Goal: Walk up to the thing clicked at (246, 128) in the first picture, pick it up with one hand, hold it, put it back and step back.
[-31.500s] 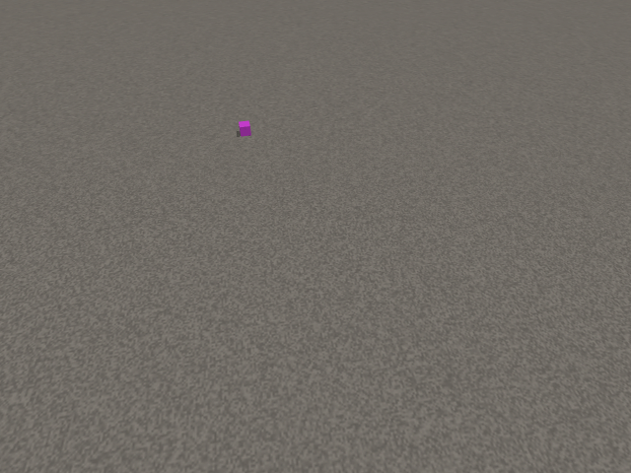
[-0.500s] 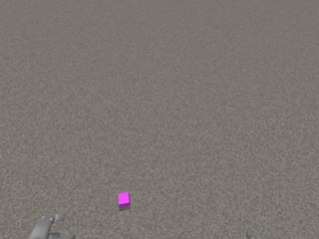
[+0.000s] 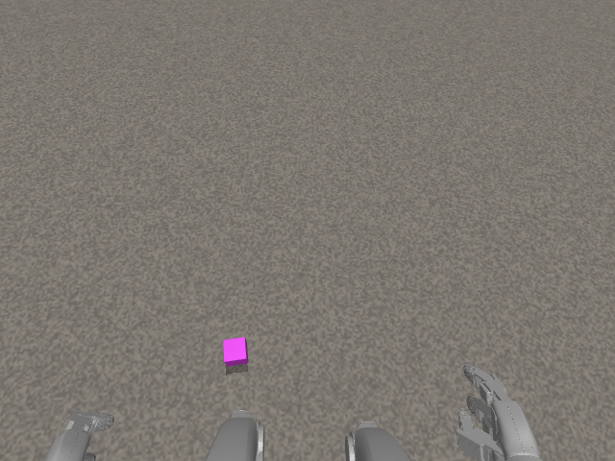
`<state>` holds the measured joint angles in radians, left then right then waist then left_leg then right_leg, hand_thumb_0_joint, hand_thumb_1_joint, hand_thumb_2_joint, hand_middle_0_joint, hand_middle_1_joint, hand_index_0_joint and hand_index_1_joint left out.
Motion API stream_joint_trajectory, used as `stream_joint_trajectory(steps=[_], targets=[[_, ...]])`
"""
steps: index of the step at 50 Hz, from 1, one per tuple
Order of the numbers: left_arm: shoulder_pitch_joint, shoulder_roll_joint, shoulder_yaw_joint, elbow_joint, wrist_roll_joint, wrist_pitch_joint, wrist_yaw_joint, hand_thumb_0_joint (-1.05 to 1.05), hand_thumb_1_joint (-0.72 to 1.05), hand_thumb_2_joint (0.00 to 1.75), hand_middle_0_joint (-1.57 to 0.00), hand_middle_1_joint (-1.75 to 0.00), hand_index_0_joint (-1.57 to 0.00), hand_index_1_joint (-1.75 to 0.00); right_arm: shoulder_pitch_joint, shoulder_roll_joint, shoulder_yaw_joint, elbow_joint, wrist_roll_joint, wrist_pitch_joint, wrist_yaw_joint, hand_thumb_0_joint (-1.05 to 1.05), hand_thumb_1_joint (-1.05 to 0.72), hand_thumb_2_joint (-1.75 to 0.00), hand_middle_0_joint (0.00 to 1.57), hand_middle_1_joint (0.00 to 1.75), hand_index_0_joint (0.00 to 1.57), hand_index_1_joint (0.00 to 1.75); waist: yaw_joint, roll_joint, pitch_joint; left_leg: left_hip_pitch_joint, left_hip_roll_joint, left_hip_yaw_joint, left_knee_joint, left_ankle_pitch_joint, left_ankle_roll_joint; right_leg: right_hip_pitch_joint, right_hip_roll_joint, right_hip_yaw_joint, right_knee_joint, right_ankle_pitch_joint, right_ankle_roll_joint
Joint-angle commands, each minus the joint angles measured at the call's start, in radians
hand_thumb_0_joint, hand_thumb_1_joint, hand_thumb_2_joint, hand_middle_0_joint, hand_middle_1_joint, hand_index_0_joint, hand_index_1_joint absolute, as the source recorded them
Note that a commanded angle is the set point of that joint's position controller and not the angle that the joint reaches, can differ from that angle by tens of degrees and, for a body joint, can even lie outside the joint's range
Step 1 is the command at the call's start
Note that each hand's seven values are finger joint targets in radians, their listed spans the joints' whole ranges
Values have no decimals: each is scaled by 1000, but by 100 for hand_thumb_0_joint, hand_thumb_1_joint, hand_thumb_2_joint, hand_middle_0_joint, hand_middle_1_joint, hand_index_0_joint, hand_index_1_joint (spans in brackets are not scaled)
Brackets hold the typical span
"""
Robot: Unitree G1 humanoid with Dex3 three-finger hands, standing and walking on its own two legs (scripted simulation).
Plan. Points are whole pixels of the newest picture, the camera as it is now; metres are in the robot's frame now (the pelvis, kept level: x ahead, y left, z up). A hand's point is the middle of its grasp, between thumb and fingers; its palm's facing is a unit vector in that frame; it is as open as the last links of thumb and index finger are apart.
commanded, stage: rise first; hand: left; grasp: from above
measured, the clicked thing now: (235, 351) +0.41 +0.18 -0.65
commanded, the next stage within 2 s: none
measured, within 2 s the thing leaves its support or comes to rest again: neither
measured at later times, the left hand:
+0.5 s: hand (159, 411) +0.23 +0.27 -0.33, palm faces -0.43 -0.43 -0.80, open 13.9 cm
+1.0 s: hand (188, 377) +0.31 +0.25 -0.44, palm faces -0.44 -0.10 -0.89, open 13.9 cm
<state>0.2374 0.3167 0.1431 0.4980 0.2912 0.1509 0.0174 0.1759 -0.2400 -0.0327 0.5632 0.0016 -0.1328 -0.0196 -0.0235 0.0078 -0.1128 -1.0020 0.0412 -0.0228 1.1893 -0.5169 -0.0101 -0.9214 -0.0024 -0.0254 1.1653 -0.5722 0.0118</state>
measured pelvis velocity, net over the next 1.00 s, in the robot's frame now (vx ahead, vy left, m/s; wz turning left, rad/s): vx -0.09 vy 0.00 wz -0.09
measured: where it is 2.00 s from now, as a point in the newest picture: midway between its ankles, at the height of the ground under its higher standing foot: outside the picture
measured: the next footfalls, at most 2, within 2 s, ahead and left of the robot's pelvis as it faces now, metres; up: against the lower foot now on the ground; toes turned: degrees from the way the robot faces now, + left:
none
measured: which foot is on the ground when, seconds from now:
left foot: down 0.00-1.00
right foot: down 0.00-1.00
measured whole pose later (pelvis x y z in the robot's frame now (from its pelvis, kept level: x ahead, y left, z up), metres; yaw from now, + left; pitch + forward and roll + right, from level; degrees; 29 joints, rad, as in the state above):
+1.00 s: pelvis -0.09 +0.00 -0.28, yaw -5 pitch +33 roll -5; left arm -0.64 0.53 0.07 1.18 1.10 -0.13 0.39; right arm 0.13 -0.26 -0.04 0.79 -0.08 -0.07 0.06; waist -0.10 0.00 -0.13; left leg -2.14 0.06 -0.10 2.17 -0.61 -0.02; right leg -2.05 0.04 -0.06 2.16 -0.69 0.01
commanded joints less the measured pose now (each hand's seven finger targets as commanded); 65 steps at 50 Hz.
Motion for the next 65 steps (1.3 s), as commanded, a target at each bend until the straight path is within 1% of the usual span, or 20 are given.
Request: stream_joint_trajectory(steps=[1, 5, 7, 8, 12, 14, 16, 18, 19, 21, 22, 27, 33, 37, 39, 45, 48, 54, 63, 65], targets=[[13, 192, 59, -183, 27, -11, 25, 0, -45, 93, -2, -107, -2, -106, 12, -147, -62, -134, 5, -60, -5, 0, -78, -87, 20, 30, 20, 30, -11, 51, -281, 187, -25, 13, -72, 258, 31, 18, 19, 0, -101, 276, -25], [-75, 199, 33, -111, 98, -45, 28, 0, -45, 94, -1, -108, -1, -108, -5, -156, -58, -116, 3, -78, 7, 0, -76, -87, 20, 30, 20, 30, -28, 41, -292, 77, -23, -5, 47, 274, 36, -127, 23, -8, 25, 272, -26], [-117, 210, 42, -64, 142, -80, 42, 0, -44, 92, -1, -108, -3, -107, -15, -160, -61, -104, 1, -86, 19, 0, -77, -87, 20, 30, 20, 30, -12, 47, -303, 13, -25, -7, 99, 245, 32, -205, 23, -10, 96, 235, -31], [-129, 189, 18, -57, 164, -100, 49, 0, -45, 93, -2, -107, -3, -106, -18, -162, -63, -101, 1, -90, 25, 0, -77, -87, 20, 30, 20, 30, -15, 49, -328, -9, -25, -7, 125, 240, 31, -239, 23, -9, 125, 231, -33], [-244, 246, 23, -28, 267, -169, 98, 0, -46, 94, -3, -106, -3, -106, -35, -182, -73, -74, 2, -99, 38, 0, -79, -87, 20, 30, 20, 30, 0, 85, -428, -92, -22, -16, 224, 198, 25, -367, 28, -5, 248, 197, -37], [-272, 214, -18, -1, 310, -197, 124, 0, -46, 95, -4, -105, -4, -104, -44, -191, -79, -60, -2, -101, 47, 0, -80, -88, 20, 30, 20, 30, -9, 102, -473, -118, -20, -36, 264, 200, 17, -456, 30, -16, 319, 186, -43], [-327, 272, 12, 5, 360, -212, 163, 0, -47, 95, -6, -104, -6, -104, -43, -202, -85, -35, -1, -96, 49, 0, -82, -88, 20, 30, 20, 30, 15, 130, -525, -125, -15, -41, 315, 238, 15, -524, 31, -20, 376, 200, -45], [-403, 315, 26, 13, 409, -210, 206, 0, -46, 95, -6, -104, -6, -104, -41, -207, -90, -17, -3, -84, 52, 0, -81, -88, 20, 30, 20, 30, 15, 128, -586, -164, -15, -31, 372, 241, 16, -545, 34, -19, 413, 214, -44], [-429, 280, 3, 54, 425, -206, 221, 0, -49, 98, -4, -103, -4, -104, -44, -205, -87, -6, -8, -78, 55, 0, -80, -88, 20, 30, 20, 30, 6, 110, -579, -206, -16, -37, 389, 220, 14, -576, 34, -25, 435, 196, -45], [-515, 289, -11, 95, 451, -202, 235, 0, -48, 98, -4, -104, -4, -104, -30, -207, -92, 16, -8, -68, 59, 0, -81, -88, 20, 30, 20, 30, 4, 94, -620, -242, -15, -25, 445, 194, 21, -608, 39, -25, 451, 181, -40], [-573, 337, 13, 101, 467, -204, 246, 0, -49, 99, -4, -104, -3, -104, -26, -212, -91, 27, -12, -63, 58, 0, -81, -88, 20, 30, 20, 30, 6, 105, -648, -272, -17, -23, 467, 172, 20, -608, 38, -22, 469, 169, -41], [-764, 357, -24, 201, 537, -200, 266, 0, -49, 98, -4, -106, -5, -105, -3, -207, -93, 56, -25, -38, 53, 0, -82, -88, 20, 30, 20, 30, -7, 65, -683, -400, -20, 0, 551, 46, 26, -649, 46, -24, 502, 76, -42], [-870, 416, -7, 352, 619, -220, 290, 0, -49, 98, -5, -106, -6, -105, 13, -201, -90, 81, -37, -3, 53, 0, -84, -89, 20, 30, 20, 30, 0, 32, -665, -533, -24, 5, 621, -36, 32, -705, 54, -33, 556, -29, -47], [-938, 390, -41, 437, 668, -244, 304, 0, -48, 97, -6, -104, -7, -102, 31, -203, -84, 106, -46, 10, 57, 0, -85, -89, 20, 30, 20, 30, -27, 55, -603, -587, -22, -6, 656, -84, 33, -806, 57, -51, 603, -67, -50], [-993, 446, -20, 446, 703, -258, 323, 0, -49, 97, -6, -103, -7, -102, 45, -207, -81, 120, -49, 20, 60, 0, -86, -89, 20, 30, 20, 30, -27, 65, -616, -608, -22, -6, 673, -87, 32, -816, 60, -53, 626, -71, -52], [-1108, 461, -30, 515, 784, -282, 392, 0, -50, 98, -7, -100, -8, -99, 55, -205, -66, 147, -74, 30, 66, 0, -88, -90, 20, 30, 20, 30, -55, 95, -606, -654, -19, 1, 747, -84, 35, -887, 63, -61, 676, -69, -53], [-1118, 459, -29, 567, 820, -281, 425, 0, -51, 98, -8, -99, -9, -98, 63, -205, -62, 167, -84, 32, 70, 0, -89, -90, 20, 30, 20, 30, -48, 139, -620, -637, -16, -2, 759, -69, 28, -918, 64, -78, 713, -48, -57], [-1209, 443, -46, 622, 862, -255, 476, 0, -49, 96, -10, -97, -11, -96, 74, -202, -62, 198, -107, 35, 79, 0, -89, -90, 20, 30, 20, 30, -74, 180, -638, -640, -9, -5, 797, -49, 26, -963, 65, -93, 763, -9, -59], [-1286, 445, -39, 712, 836, -213, 500, 0, -45, 91, -12, -97, -14, -95, 74, -192, -53, 217, -122, 30, 89, 0, -90, -90, 20, 30, 20, 30, -101, 142, -619, -713, -3, -6, 849, -71, 36, -988, 66, -94, 789, -23, -53], [-1295, 416, -59, 724, 841, -212, 496, 0, -44, 90, -14, -94, -15, -93, 82, -190, -49, 225, -125, 28, 91, 0, -90, -90, 20, 30, 20, 30, -109, 162, -613, -709, -1, -11, 851, -75, 33, -1003, 65, -99, 801, -21, -55]])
